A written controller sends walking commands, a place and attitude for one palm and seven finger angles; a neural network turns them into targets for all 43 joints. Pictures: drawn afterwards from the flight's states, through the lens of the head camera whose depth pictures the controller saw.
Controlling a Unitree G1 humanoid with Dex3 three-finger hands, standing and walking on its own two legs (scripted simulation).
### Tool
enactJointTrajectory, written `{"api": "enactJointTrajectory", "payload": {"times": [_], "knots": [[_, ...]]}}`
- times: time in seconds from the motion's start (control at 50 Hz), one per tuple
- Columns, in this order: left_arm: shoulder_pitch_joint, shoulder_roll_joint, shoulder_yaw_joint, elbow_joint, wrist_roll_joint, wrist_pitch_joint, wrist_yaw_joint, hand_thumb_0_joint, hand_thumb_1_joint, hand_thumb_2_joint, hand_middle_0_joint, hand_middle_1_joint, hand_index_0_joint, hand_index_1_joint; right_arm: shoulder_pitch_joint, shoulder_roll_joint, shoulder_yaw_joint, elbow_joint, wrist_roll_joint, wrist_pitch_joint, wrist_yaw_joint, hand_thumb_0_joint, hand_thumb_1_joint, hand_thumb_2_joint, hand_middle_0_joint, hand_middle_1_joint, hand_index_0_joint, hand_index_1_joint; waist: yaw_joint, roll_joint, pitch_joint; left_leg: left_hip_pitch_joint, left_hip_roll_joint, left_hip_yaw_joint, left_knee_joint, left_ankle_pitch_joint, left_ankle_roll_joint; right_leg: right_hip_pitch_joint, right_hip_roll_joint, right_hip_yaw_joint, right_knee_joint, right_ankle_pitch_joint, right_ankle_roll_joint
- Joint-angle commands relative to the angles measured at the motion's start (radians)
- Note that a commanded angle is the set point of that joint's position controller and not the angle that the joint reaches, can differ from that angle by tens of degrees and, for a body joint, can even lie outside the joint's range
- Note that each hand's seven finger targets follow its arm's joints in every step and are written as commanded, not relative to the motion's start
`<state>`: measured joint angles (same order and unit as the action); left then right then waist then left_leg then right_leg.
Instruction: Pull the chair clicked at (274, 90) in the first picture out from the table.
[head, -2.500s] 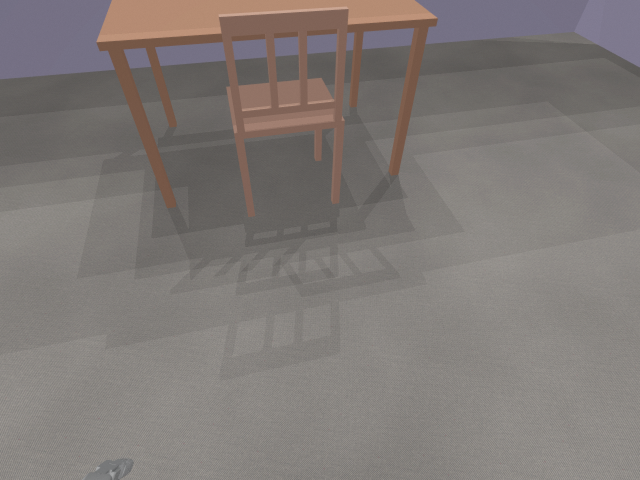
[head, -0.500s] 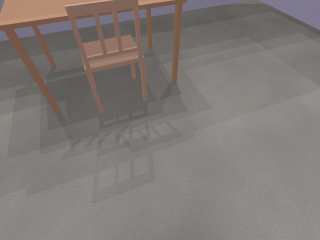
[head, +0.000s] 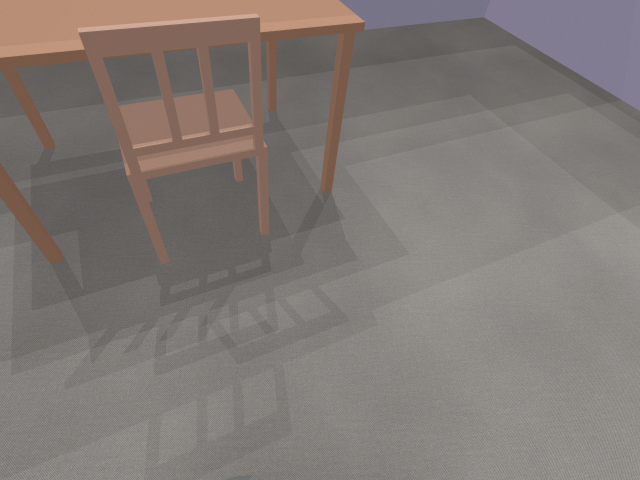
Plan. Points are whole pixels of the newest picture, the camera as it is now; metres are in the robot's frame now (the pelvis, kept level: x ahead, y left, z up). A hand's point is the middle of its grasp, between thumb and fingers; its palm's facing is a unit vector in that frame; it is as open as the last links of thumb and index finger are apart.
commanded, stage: walk to a spot facing it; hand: left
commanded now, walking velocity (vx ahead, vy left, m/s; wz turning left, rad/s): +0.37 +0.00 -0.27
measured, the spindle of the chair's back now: (167, 98) +0.98 +0.48 -0.11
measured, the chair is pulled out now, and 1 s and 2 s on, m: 0.00 0.00 0.00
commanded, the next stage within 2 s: turn to face it in 0.64 s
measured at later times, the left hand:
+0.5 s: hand (263, 334) +0.37 +0.12 -0.17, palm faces -0.16 -0.97 -0.18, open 7.4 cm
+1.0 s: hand (248, 298) +0.45 +0.16 -0.18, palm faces -0.01 -0.99 -0.15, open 7.4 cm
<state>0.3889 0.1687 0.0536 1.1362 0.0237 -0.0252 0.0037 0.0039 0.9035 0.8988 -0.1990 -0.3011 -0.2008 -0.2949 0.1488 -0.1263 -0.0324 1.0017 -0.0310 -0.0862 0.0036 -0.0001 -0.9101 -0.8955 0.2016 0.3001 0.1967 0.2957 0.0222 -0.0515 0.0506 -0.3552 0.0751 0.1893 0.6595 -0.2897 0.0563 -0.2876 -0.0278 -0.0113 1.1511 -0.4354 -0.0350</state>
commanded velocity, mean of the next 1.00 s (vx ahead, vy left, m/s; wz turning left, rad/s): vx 0.24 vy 0.00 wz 0.05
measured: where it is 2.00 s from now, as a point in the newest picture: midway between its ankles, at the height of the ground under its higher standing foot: (334, 408)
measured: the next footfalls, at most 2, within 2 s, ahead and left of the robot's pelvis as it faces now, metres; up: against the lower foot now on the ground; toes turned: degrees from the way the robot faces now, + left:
right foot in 0.44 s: +0.35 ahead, -0.15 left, +0.00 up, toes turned -16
left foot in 0.86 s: +0.52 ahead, +0.07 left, +0.00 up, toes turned +3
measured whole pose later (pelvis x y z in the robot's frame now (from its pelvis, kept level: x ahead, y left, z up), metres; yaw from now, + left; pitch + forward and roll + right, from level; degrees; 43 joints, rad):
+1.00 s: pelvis +0.42 -0.02 +0.01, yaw -4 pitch -1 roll -2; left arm 0.27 0.18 0.05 1.08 0.02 0.01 0.02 0.00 0.91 0.90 -0.20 -0.30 -0.20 -0.29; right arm 0.20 -0.15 -0.03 1.01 -0.02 -0.04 -0.02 0.00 -0.93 -0.90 0.20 0.30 0.20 0.30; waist 0.01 -0.03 0.06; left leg -0.32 0.05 0.10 0.58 -0.23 0.06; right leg -0.37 -0.05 -0.09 1.07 -0.52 0.04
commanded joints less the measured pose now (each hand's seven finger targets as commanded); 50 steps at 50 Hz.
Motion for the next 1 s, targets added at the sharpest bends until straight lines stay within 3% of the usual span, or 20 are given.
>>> {"api": "enactJointTrajectory", "payload": {"times": [0.0,0.06,0.1,0.28,0.34,0.38,0.4,0.42,0.44,0.48,0.52,0.58,0.72,0.76,0.8,0.82,0.84,0.86,0.88,0.98], "knots": [[-0.025,0.014,0.011,-0.088,0.009,-0.016,-0.018,0.0,0.9,0.9,-0.2,-0.3,-0.2,-0.3,0.206,-0.12,-0.029,0.043,0.004,-0.009,-0.024,0.0,-0.9,-0.9,0.2,0.3,0.2,0.3,-0.031,0.103,0.034,0.159,0.288,-0.304,-0.449,0.116,0.076,-0.308,-0.091,0.034,0.141,0.137,0.013],[-0.024,-0.004,0.016,-0.106,0.015,0.013,-0.021,0.0,0.9,0.9,-0.2,-0.3,-0.2,-0.3,0.212,-0.094,-0.033,0.044,0.008,-0.02,-0.026,0.0,-0.9,-0.9,0.2,0.3,0.2,0.3,-0.004,0.128,0.034,0.134,0.24,-0.16,-0.481,0.187,0.079,-0.316,-0.104,0.015,0.052,0.215,0.034],[-0.065,0.006,0.018,-0.126,0.014,0.019,-0.029,0.0,0.9,0.9,-0.2,-0.3,-0.2,-0.3,0.23,-0.109,-0.027,0.053,0.012,-0.024,-0.027,0.0,-0.9,-0.9,0.2,0.3,0.2,0.3,0.0,0.142,0.044,0.173,0.228,-0.123,-0.497,0.237,0.081,-0.36,-0.113,0.005,-0.013,0.269,0.044],[-0.326,0.021,0.007,-0.214,0.004,0.011,-0.036,0.0,0.9,0.9,-0.2,-0.3,-0.2,-0.3,0.362,-0.143,-0.032,0.11,0.002,-0.005,-0.026,0.0,-0.9,-0.9,0.2,0.3,0.2,0.3,-0.074,0.14,0.106,0.356,0.245,-0.015,-0.442,0.466,0.066,-0.316,-0.067,-0.111,-0.461,0.296,0.012],[-0.271,0.038,0.012,-0.202,0.006,0.003,-0.033,0.0,0.9,0.9,-0.2,-0.3,-0.2,-0.3,0.362,-0.165,-0.032,0.116,0.002,0.002,-0.03,0.0,-0.9,-0.9,0.2,0.3,0.2,0.3,-0.039,0.158,0.071,0.397,0.251,0.03,-0.311,0.757,0.053,-0.193,-0.007,-0.158,-0.499,0.223,-0.028],[-0.058,0.08,0.029,-0.138,0.012,-0.011,-0.027,0.0,0.9,0.9,-0.2,-0.3,-0.2,-0.3,0.321,-0.18,-0.033,0.11,0.009,0.007,-0.027,0.0,-0.9,-0.9,0.2,0.3,0.2,0.3,0.064,0.124,-0.042,0.325,0.215,0.071,-0.032,0.851,0.014,0.097,0.041,-0.18,-0.578,0.251,-0.059],[0.086,0.152,0.051,-0.098,0.018,-0.025,-0.019,0.0,0.9,0.9,-0.2,-0.3,-0.2,-0.3,0.318,-0.163,-0.029,0.099,0.018,0.007,-0.018,0.0,-0.9,-0.9,0.2,0.3,0.2,0.3,0.129,0.026,-0.148,0.144,0.161,0.095,0.247,0.621,-0.023,0.349,-0.079,-0.026,-0.619,0.263,-0.104],[0.175,0.264,0.077,-0.082,0.01,-0.033,-0.007,0.0,0.9,0.9,-0.2,-0.3,-0.2,-0.3,0.369,-0.096,-0.019,0.068,0.031,0.0,-0.014,0.0,-0.9,-0.9,0.2,0.3,0.2,0.3,0.12,-0.219,-0.294,-0.149,-0.013,0.066,0.586,-0.174,-0.077,0.59,-0.367,0.468,-0.727,0.36,-0.229],[0.158,0.29,0.077,-0.079,-0.017,-0.028,-0.001,0.0,0.9,0.9,-0.2,-0.3,-0.2,-0.3,0.284,-0.116,-0.02,0.047,0.034,0.004,-0.015,0.0,-0.9,-0.9,0.2,0.3,0.2,0.3,0.115,-0.141,-0.277,-0.237,-0.016,-0.09,0.739,-0.271,-0.053,0.561,-0.406,0.563,-0.84,0.377,-0.272],[-0.005,0.203,0.057,-0.119,-0.017,-0.025,0.009,0.0,0.9,0.9,-0.2,-0.3,-0.2,-0.3,0.191,-0.099,-0.028,0.034,0.026,0.01,-0.011,0.0,-0.9,-0.9,0.2,0.3,0.2,0.3,0.063,0.002,-0.099,-0.258,0.071,-0.151,0.746,-0.105,-0.046,0.295,-0.355,0.395,-0.881,0.249,-0.216],[-0.093,0.13,0.025,-0.13,-0.01,-0.037,0.011,0.0,0.9,0.9,-0.2,-0.3,-0.2,-0.3,0.209,-0.073,-0.023,0.053,0.009,0.036,-0.01,0.0,-0.9,-0.9,0.2,0.3,0.2,0.3,-0.01,0.029,-0.008,-0.166,0.109,-0.166,0.629,-0.04,-0.055,0.048,-0.289,0.23,-0.928,0.246,-0.158],[-0.115,0.107,0.018,-0.121,0.004,-0.049,0.015,0.0,0.9,0.9,-0.2,-0.3,-0.2,-0.3,0.288,-0.041,-0.023,0.072,0.006,0.062,-0.005,0.0,-0.9,-0.9,0.2,0.3,0.2,0.3,-0.072,-0.002,-0.017,-0.097,0.102,-0.139,0.467,-0.017,-0.074,-0.041,-0.236,0.091,-0.95,0.272,-0.133],[-0.043,0.125,0.017,-0.084,0.002,-0.048,0.005,0.0,0.9,0.9,-0.2,-0.3,-0.2,-0.3,0.091,-0.051,-0.017,0.0,0.009,0.046,0.014,0.0,-0.9,-0.9,0.2,0.3,0.2,0.3,-0.013,-0.06,0.005,-0.084,0.063,-0.085,0.08,0.052,-0.085,0.061,-0.222,0.055,-0.92,0.309,-0.125],[-0.033,0.132,0.016,-0.074,0.0,-0.044,0.008,0.0,0.9,0.9,-0.2,-0.3,-0.2,-0.3,0.082,-0.061,-0.014,-0.001,0.012,0.041,0.012,0.0,-0.9,-0.9,0.2,0.3,0.2,0.3,-0.012,-0.048,-0.002,-0.042,0.035,-0.07,-0.004,0.071,-0.075,0.116,-0.226,0.018,-0.868,0.407,-0.102],[-0.037,0.129,0.016,-0.069,-0.006,-0.034,0.014,0.0,0.9,0.9,-0.2,-0.3,-0.2,-0.3,0.162,-0.086,-0.015,0.03,0.01,0.035,0.007,0.0,-0.9,-0.9,0.2,0.3,0.2,0.3,-0.048,0.032,-0.039,0.112,0.007,-0.053,-0.133,0.172,-0.066,0.119,-0.189,-0.068,-0.727,0.468,-0.051],[-0.021,0.112,0.009,-0.07,-0.01,-0.027,0.013,0.0,0.9,0.9,-0.2,-0.3,-0.2,-0.3,0.233,-0.138,-0.024,0.051,0.007,0.03,0.002,0.0,-0.9,-0.9,0.2,0.3,0.2,0.3,-0.069,0.129,-0.096,0.256,0.041,-0.115,-0.176,0.326,-0.044,0.069,-0.142,-0.119,-0.561,0.448,-0.006],[-0.003,0.072,0.003,-0.09,-0.02,-0.024,0.012,0.0,0.9,0.9,-0.2,-0.3,-0.2,-0.3,0.307,-0.235,-0.045,0.049,-0.001,0.028,-0.008,0.0,-0.9,-0.9,0.2,0.3,0.2,0.3,-0.088,0.308,-0.152,0.399,0.236,-0.371,-0.225,0.557,0.056,-0.102,-0.046,-0.182,-0.338,0.18,0.053],[-0.018,0.062,-0.006,-0.115,-0.02,-0.024,0.013,0.0,0.9,0.9,-0.2,-0.3,-0.2,-0.3,0.334,-0.279,-0.049,0.051,0.008,0.04,-0.015,0.0,-0.9,-0.9,0.2,0.3,0.2,0.3,-0.09,0.384,-0.165,0.42,0.375,-0.54,-0.3,0.715,0.177,-0.201,0.006,-0.137,-0.108,-0.229,0.076],[-0.079,0.083,-0.005,-0.14,-0.013,-0.016,0.019,0.0,0.9,0.9,-0.2,-0.3,-0.2,-0.3,0.318,-0.277,-0.043,0.045,0.011,0.049,-0.022,0.0,-0.9,-0.9,0.2,0.3,0.2,0.3,-0.087,0.281,-0.096,0.35,0.377,-0.562,-0.305,0.706,0.211,-0.244,-0.024,-0.06,-0.019,-0.221,0.07],[-0.101,0.072,0.016,-0.139,-0.013,0.018,0.012,0.0,0.9,0.9,-0.2,-0.3,-0.2,-0.3,0.111,-0.213,-0.033,-0.021,0.014,0.054,-0.028,0.0,-0.9,-0.9,0.2,0.3,0.2,0.3,-0.014,0.167,-0.068,0.148,0.197,-0.337,-0.325,0.574,0.115,-0.181,-0.064,-0.022,-0.041,0.006,0.1]]}}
